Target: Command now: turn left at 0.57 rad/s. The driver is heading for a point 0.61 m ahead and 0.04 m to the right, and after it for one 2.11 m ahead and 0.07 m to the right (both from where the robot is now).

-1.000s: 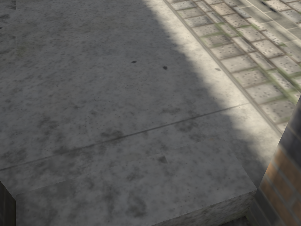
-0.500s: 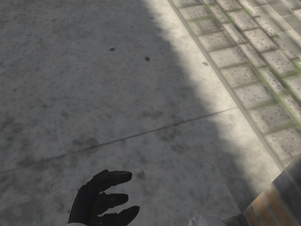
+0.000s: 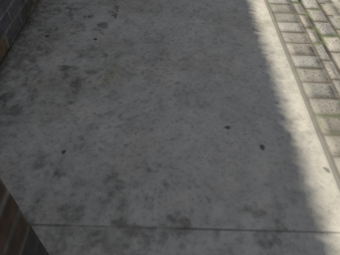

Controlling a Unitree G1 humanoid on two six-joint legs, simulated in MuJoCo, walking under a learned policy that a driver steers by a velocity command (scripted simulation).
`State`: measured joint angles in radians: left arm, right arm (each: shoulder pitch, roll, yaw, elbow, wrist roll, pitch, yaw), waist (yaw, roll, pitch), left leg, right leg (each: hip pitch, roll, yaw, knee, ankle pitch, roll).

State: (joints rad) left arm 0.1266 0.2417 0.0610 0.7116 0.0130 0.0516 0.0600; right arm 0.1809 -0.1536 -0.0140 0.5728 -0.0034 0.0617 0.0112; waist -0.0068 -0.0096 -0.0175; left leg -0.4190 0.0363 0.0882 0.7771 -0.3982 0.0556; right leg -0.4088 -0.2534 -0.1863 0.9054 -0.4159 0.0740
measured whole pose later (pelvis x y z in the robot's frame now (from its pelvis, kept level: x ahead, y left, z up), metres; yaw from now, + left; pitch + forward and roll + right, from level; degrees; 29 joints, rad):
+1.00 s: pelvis +0.12 -0.04 +0.04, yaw -3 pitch +1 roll +2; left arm 0.72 0.13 0.03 0.99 -0.02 0.04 0.06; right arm 0.12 -0.08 0.06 0.49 0.03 -0.04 0.03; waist 0.08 -0.04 -0.01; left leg -1.33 0.14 0.02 2.07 -0.35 -0.03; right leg 0.01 -0.11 0.20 0.26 -0.31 -0.04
